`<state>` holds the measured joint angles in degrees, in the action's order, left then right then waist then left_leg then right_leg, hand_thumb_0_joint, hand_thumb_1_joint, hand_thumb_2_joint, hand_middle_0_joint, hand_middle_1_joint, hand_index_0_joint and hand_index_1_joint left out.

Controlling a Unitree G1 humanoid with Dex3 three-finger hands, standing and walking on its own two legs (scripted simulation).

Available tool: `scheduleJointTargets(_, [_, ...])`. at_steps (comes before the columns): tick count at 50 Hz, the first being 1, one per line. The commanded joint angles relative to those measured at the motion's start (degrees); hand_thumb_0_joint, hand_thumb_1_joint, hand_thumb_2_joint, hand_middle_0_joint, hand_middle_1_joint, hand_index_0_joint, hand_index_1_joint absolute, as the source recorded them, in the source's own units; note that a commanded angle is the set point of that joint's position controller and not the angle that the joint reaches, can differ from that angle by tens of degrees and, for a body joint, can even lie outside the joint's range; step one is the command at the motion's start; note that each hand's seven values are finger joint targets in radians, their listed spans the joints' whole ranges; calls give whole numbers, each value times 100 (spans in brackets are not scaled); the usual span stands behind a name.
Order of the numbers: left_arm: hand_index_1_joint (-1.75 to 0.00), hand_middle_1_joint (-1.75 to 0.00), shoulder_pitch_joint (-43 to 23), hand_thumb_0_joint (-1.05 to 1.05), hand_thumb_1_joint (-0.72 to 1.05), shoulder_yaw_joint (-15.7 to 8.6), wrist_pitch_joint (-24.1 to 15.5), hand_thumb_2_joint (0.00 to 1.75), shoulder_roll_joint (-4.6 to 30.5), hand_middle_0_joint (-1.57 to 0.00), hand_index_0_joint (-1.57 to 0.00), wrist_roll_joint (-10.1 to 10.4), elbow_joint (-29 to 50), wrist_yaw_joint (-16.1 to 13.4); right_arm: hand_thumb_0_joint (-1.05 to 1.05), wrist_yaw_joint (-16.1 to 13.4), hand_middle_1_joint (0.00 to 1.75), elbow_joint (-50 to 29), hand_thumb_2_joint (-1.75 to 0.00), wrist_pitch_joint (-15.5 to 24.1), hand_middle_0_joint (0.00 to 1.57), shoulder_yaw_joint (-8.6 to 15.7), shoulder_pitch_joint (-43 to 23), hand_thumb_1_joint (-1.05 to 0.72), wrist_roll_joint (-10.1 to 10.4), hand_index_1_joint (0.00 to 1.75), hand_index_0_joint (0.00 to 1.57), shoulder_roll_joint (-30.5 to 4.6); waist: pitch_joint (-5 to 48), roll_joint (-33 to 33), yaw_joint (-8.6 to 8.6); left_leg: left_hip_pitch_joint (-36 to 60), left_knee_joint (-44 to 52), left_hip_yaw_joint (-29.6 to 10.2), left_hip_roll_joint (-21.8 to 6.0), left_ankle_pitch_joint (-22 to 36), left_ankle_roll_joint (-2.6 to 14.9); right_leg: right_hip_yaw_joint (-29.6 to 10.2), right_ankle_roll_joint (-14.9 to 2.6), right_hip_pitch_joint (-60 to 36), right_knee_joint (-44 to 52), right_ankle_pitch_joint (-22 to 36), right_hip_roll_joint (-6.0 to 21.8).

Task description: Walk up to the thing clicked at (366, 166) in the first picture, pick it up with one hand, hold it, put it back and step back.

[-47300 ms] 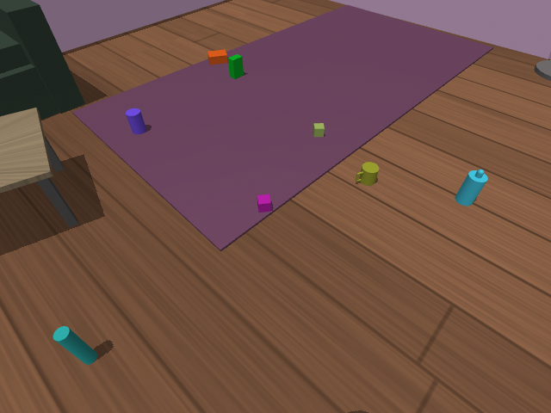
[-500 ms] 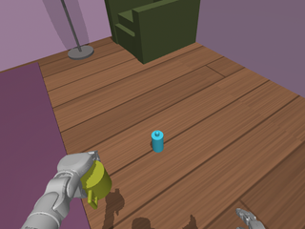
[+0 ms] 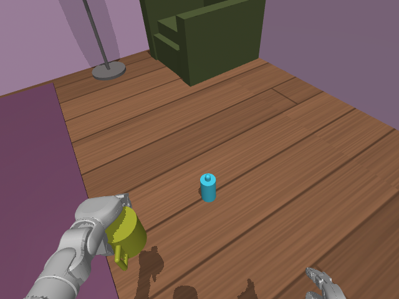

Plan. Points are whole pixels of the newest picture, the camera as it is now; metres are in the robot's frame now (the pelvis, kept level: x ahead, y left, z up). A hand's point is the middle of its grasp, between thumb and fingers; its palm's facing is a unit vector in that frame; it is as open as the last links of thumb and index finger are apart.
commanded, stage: hold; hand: left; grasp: from above
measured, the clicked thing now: (123, 239) +0.29 +0.19 -0.06
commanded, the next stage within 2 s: crouch in 0.44 s
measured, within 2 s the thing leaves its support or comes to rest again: neither
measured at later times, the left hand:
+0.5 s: hand (103, 226) +0.31 +0.23 -0.02, palm faces -0.43 -0.07 -0.90, open 11.3 cm
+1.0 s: hand (116, 244) +0.31 +0.24 -0.14, palm faces -0.44 +0.03 -0.90, open 11.3 cm
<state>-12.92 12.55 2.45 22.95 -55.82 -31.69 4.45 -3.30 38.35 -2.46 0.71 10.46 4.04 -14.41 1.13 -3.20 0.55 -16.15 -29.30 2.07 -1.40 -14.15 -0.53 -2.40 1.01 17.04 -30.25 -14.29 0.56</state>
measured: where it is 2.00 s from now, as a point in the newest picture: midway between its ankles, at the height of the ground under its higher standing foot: outside the picture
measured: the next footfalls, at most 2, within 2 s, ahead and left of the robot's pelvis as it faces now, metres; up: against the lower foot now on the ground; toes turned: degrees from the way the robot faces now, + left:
none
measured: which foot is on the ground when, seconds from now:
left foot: down 0.00-1.00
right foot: down 0.00-1.00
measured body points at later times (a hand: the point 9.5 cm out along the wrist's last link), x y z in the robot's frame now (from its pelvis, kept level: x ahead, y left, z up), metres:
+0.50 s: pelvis +0.01 +0.00 +0.00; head +0.02 -0.02 +0.45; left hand +0.32 +0.23 +0.03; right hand +0.16 -0.24 -0.11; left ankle +0.01 +0.13 -0.74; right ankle +0.02 -0.13 -0.74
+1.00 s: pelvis -0.02 +0.00 -0.05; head +0.06 +0.00 +0.39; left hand +0.33 +0.23 -0.09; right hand +0.11 -0.28 -0.16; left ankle +0.01 +0.13 -0.73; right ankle +0.02 -0.13 -0.73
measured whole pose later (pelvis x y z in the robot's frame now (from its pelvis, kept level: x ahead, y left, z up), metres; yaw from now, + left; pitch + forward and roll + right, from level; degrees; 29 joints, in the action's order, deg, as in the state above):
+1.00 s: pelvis -0.02 +0.00 -0.05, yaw +2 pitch +14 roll +0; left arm -25.3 9.7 -5.8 23.0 -65.8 -56.0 -12.9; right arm -0.8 38.1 -3.8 3.0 11.2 0.7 -15.4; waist 5.0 -0.1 -2.3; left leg -44.4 -52.8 -0.4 -1.7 -22.2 -1.1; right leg -0.5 0.9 43.8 -52.2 -22.2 0.2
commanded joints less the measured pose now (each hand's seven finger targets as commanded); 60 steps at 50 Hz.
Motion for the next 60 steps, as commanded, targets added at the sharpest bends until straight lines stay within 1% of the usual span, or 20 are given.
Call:
scheduleJointTargets(1, [-101,-107,-1769,0,47,-680,-18,95,1198,-77,-82,9,1059,-232,0,-62,30,-832,-90,217,20,259,-543,-91,21,30,20,-680,1279,239,54,695,390,24,241,1011,135,151,-115,-336,523,830,-214])
scheduleJointTargets(6, [-101,-107,-1706,0,48,-599,-58,95,1127,-77,-83,-50,1050,-203,0,-49,30,-863,-90,177,20,282,-523,-91,19,30,20,-681,1308,212,6,752,380,32,238,1158,140,150,-129,-365,510,981,-214])
scheduleJointTargets(10, [-102,-107,-2082,0,50,-781,-146,100,1338,-80,-85,-49,1158,-242,0,-50,30,-806,-90,148,20,297,-441,-91,6,30,20,-688,1438,96,33,835,361,19,229,1386,129,162,-133,-466,490,1189,-222])
scheduleJointTargets(13, [-102,-107,-2043,0,52,-622,-169,100,1119,-82,-87,-29,1090,-284,0,-55,30,-820,-90,135,20,299,-476,-91,8,30,20,-682,1395,138,-29,922,392,28,230,1326,132,157,-130,-411,538,1136,-224])
scheduleJointTargets(16, [-103,-108,-1870,0,48,-732,-149,98,1216,-79,-84,-55,1072,-332,0,-50,30,-803,-90,127,20,327,-419,-91,12,30,20,-707,1465,83,60,924,399,22,228,1486,110,184,-145,-512,521,1261,-222])
scheduleJointTargets(19, [-104,-108,-1727,0,51,-538,-115,102,1045,-82,-86,-15,1103,-293,0,-35,30,-834,-90,95,20,347,-466,-91,21,30,20,-710,1413,183,38,948,423,-6,205,1552,105,218,-146,-546,531,1306,-237])
scheduleJointTargets(22, [-102,-105,-1684,0,49,-714,-93,102,1202,-82,-86,-23,968,-278,0,-35,30,-831,-90,52,20,342,-480,-91,23,30,20,-692,1306,270,77,883,432,4,222,1514,130,220,-122,-547,586,1309,-217])
scheduleJointTargets(26, [-100,-105,-1826,0,48,-696,-151,99,1251,-80,-84,-34,1002,-225,0,-36,30,-828,-90,33,20,332,-439,-91,25,30,20,-713,1307,300,52,898,433,13,222,1463,142,200,-119,-541,599,1279,-201])
scheduleJointTargets(27, [-103,-111,-1861,0,56,-611,-172,91,1172,-82,-90,-43,984,-220,0,-30,30,-833,-92,29,20,339,-431,-93,19,30,20,-708,1333,268,4,910,422,23,236,1510,149,184,-122,-531,579,1360,-194])
scheduleJointTargets(28, [-102,-109,-1979,0,48,-673,-205,95,1236,-74,-82,-37,1159,-225,0,-31,30,-843,-90,22,20,348,-423,-89,21,30,20,-718,1458,218,48,985,412,23,231,1616,140,183,-127,-565,564,1443,-196])
scheduleJointTargets(34, [-104,-108,-1763,0,44,-646,-361,99,1070,-74,-79,-163,524,-445,0,-35,30,-837,-90,-21,20,337,-354,-89,1,30,20,-700,1117,412,-49,744,370,27,247,1398,147,202,-121,-323,561,1230,-188])
scheduleJointTargets(39, [-104,-108,-1879,0,45,-628,-578,101,919,-76,-80,-338,-437,-960,0,8,30,-690,-90,-72,20,361,-218,-90,-96,30,20,-718,813,623,-224,121,-9,-2,254,937,131,219,-121,299,240,812,-165])
scheduleJointTargets(44, [-105,-110,-2926,0,43,-662,-791,96,1067,-73,-79,-696,-969,-1647,0,97,30,-456,-90,-50,20,486,93,-90,-264,30,20,-814,1668,294,-398,-915,-1384,19,260,732,76,179,-131,1487,-979,713,-157])
scheduleJointTargets(46, [-105,-110,-2931,0,43,-548,-842,97,842,-75,-80,-905,-1486,-1929,0,170,30,-442,-90,-19,20,521,284,-90,-333,30,20,-814,2001,373,-496,-1569,-2053,-23,258,583,93,189,-144,2056,-1603,592,-148])
scheduleJointTargets(49, [-108,-114,-3479,0,47,-817,-864,98,1244,-75,-82,-1122,-1846,-2364,0,225,30,-403,-90,-35,20,568,414,-91,-390,30,20,-874,2544,145,-455,-2482,-2844,4,262,344,86,167,-157,2679,-2278,373,-148])
scheduleJointTargets(51, [-109,-116,-3990,0,50,-778,-822,99,1213,-77,-84,-1196,-2009,-2521,0,232,30,-327,-90,0,20,604,556,-91,-418,30,20,-922,2835,-1,-606,-2876,-3191,-21,255,99,99,197,-170,3157,-2622,160,-172])
scheduleJointTargets(52, [-108,-116,-4183,0,52,-871,-783,97,1425,-78,-85,-1266,-2164,-2595,0,214,30,-268,-90,17,20,608,591,-91,-433,30,20,-958,2973,-71,-635,-3096,-3372,-32,259,-25,110,222,-178,3377,-2803,40,-175])
scheduleJointTargets(55, [-108,-114,-4190,0,49,-986,-659,98,1501,-76,-83,-1197,-2841,-2707,0,183,30,-158,-90,136,20,608,706,-90,-498,30,20,-971,3116,33,-657,-3996,-3889,-90,238,-439,145,285,-195,4007,-3336,-358,-203])
scheduleJointTargets(57, [-107,-115,-4346,0,47,-1129,-574,96,1682,-73,-81,-1112,-2897,-2763,0,155,30,-130,-90,213,20,616,784,-90,-533,30,20,-998,3518,-166,-661,-4264,-4199,-143,216,-597,130,321,-229,4366,-3724,-518,-193])
scheduleJointTargets(60, [-105,-111,-4613,0,47,-1095,-509,96,1671,-76,-82,-1038,-2790,-2702,0,122,30,-101,-90,296,20,654,847,-90,-578,30,20,-1029,3988,-336,-758,-4543,-4607,-252,166,-760,126,385,-261,4895,-4229,-649,-179])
